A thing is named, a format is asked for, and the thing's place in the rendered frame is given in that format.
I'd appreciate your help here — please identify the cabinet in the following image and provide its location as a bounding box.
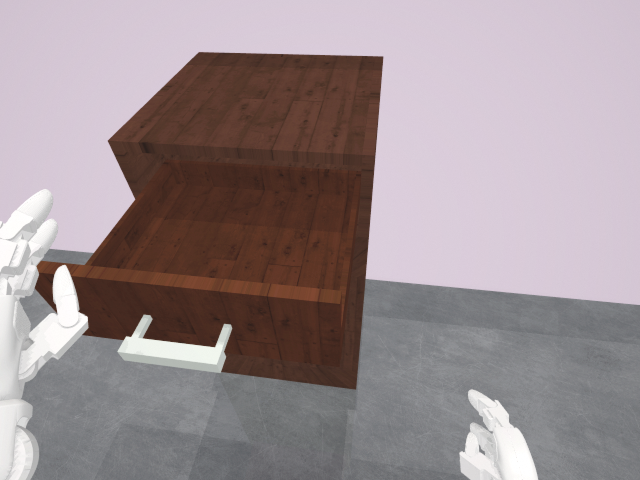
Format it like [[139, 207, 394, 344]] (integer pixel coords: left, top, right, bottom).
[[108, 52, 383, 390]]

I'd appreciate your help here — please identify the drawer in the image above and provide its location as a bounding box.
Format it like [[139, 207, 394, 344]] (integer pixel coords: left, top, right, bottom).
[[35, 159, 361, 367]]

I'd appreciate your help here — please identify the left robot forearm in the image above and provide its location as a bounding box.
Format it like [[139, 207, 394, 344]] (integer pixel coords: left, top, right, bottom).
[[0, 399, 39, 480]]

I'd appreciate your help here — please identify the robot right hand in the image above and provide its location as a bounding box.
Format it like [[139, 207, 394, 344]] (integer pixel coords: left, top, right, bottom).
[[460, 389, 538, 480]]

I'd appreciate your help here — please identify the handle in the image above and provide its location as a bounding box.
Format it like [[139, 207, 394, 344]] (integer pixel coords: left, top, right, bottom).
[[117, 315, 232, 373]]

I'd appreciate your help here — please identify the robot left hand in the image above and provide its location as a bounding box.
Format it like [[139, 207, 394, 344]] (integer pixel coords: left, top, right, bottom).
[[0, 189, 88, 401]]

